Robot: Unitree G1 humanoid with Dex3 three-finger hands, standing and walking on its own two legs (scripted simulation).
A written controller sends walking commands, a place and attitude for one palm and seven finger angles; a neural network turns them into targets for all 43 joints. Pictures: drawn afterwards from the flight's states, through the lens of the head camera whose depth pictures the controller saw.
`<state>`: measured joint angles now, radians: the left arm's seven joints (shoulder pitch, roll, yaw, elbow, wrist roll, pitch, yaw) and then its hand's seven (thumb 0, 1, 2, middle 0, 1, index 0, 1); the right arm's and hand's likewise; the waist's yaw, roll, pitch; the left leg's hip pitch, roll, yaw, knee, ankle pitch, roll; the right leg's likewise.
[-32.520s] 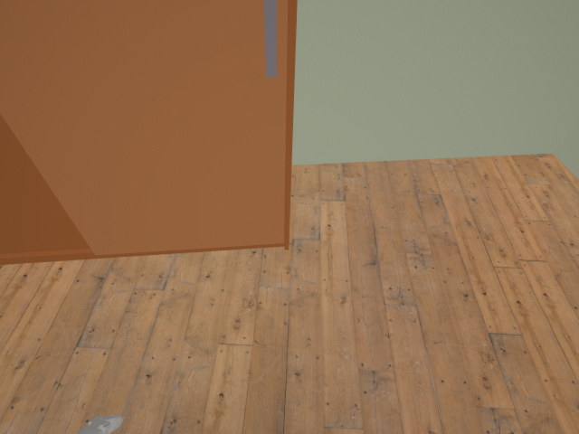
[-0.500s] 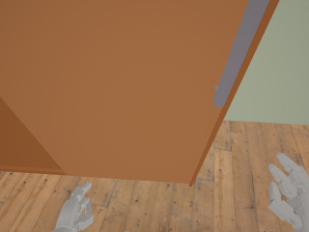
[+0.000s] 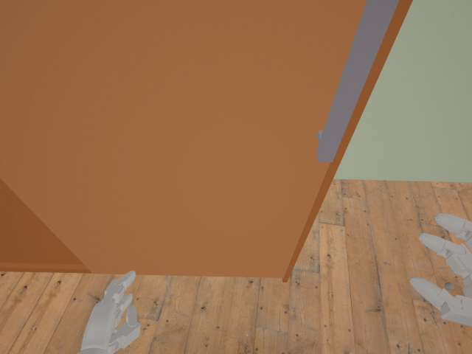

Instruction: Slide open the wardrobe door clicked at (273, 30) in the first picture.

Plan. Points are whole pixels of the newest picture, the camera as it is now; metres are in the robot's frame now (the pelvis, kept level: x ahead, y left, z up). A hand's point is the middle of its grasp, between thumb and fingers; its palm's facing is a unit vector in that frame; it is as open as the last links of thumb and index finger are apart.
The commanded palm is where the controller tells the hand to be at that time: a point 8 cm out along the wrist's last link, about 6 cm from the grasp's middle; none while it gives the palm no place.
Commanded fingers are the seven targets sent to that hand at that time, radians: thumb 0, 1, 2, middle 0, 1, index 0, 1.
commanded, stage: raise the hand with hooked fingers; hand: right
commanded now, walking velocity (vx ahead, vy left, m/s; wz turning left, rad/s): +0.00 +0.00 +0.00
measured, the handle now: (344, 83) +0.47 -0.14 +0.23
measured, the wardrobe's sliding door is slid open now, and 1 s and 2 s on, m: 0.00 0.00 0.00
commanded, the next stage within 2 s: move the hooked fingers beside the handle in 1.34 s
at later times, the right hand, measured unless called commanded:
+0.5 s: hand out of the picture +0.26 -0.30 +0.18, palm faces +0.07 +0.99 -0.11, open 13.5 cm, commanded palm +0.22 -0.34 +0.20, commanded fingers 0.00 0.50 -0.30 0.30 1.20 0.30 1.20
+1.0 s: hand out of the picture +0.30 -0.30 +0.26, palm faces +0.07 +0.99 -0.12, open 14.0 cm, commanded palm +0.25 -0.33 +0.26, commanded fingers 0.00 0.50 -0.30 0.30 1.20 0.30 1.20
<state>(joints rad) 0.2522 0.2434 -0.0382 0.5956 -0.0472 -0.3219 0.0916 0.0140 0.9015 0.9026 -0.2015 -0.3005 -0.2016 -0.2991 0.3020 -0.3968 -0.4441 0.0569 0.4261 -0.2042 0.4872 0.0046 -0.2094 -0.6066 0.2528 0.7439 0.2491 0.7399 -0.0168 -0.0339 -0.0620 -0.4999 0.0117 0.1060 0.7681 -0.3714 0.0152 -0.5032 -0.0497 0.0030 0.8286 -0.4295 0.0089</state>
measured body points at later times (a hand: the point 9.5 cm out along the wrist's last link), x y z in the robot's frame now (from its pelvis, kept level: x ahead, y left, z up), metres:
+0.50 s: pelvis +0.01 -0.02 +0.02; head +0.00 -0.02 +0.47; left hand +0.21 +0.19 -0.03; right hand +0.25 -0.35 +0.19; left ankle +0.01 +0.11 -0.71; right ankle -0.01 -0.12 -0.71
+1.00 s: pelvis +0.02 -0.01 +0.03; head -0.01 +0.02 +0.48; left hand +0.22 +0.21 -0.03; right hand +0.29 -0.35 +0.27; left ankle +0.01 +0.11 -0.71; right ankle -0.01 -0.12 -0.71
